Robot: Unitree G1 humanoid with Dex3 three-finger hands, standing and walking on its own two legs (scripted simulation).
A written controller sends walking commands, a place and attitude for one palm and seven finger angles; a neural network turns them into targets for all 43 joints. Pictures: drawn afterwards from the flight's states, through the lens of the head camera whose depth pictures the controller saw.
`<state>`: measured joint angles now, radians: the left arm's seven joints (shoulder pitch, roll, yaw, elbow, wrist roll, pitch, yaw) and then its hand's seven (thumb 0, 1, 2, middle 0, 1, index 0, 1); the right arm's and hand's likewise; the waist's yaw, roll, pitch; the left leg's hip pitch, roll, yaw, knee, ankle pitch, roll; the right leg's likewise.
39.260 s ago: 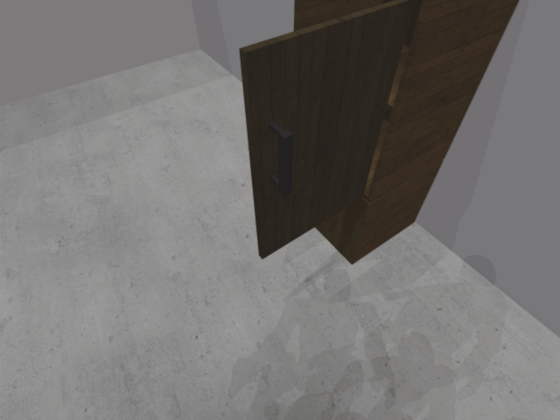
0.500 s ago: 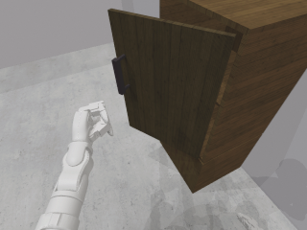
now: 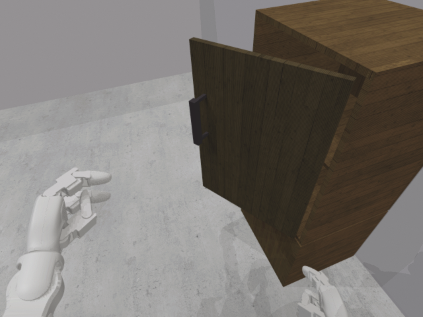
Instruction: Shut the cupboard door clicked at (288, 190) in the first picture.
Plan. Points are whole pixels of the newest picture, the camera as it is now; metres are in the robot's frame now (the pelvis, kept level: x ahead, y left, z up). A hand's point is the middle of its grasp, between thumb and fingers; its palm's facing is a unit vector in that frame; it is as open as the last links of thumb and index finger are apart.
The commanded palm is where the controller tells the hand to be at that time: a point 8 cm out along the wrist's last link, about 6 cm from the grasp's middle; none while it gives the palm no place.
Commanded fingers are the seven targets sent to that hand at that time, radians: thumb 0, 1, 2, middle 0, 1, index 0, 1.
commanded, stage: draw the hand back to the body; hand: left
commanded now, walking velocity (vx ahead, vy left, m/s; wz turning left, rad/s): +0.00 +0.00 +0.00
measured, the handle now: (200, 120) +0.65 +0.11 +0.02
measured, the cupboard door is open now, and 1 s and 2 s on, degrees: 32 32 32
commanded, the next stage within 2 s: step back with the hand held close in 0.56 s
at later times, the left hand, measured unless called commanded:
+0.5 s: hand (60, 230) +0.19 +0.25 +0.15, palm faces +0.43 -0.81 -0.39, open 7.4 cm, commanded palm +0.15 +0.29 +0.17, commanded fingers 0.00 0.90 0.90 -0.20 -0.30 -0.20 -0.30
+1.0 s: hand (52, 222) +0.20 +0.27 +0.15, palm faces +0.35 -0.80 -0.49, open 7.4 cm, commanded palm +0.14 +0.30 +0.17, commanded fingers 0.00 0.90 0.90 -0.20 -0.30 -0.20 -0.30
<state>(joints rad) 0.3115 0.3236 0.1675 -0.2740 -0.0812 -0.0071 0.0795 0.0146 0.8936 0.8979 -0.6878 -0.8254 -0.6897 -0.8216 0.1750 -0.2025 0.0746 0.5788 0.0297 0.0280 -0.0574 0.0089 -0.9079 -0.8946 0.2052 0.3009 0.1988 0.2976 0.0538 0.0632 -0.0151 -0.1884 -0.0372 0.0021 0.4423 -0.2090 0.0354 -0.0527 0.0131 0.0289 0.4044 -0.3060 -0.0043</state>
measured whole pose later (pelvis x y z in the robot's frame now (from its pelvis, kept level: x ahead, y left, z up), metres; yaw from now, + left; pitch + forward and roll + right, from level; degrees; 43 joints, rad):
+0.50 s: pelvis +0.01 -0.01 +0.00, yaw +0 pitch -2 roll +0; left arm 0.47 0.35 0.32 -0.37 -0.09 -0.06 0.10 0.01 0.89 0.90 -0.22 -0.31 -0.22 -0.31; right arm 0.19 -0.24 0.02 0.62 0.03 -0.06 -0.08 0.01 -0.91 -0.89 0.20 0.30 0.20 0.30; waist 0.06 0.06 -0.03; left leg -0.19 -0.02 0.00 0.46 -0.23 0.02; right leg -0.05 0.03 0.02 0.41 -0.32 -0.02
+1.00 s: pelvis -0.01 +0.01 +0.00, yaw -2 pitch +1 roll -1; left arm 0.53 0.43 0.38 -0.41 -0.08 -0.12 0.11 0.01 0.89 0.90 -0.21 -0.30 -0.21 -0.30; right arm 0.16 -0.25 -0.01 0.56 0.04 0.07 -0.09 0.01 -0.91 -0.89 0.20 0.30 0.20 0.30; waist 0.01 0.05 -0.03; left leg -0.30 -0.02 0.03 0.51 -0.23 0.05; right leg -0.17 0.03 0.06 0.46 -0.31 0.01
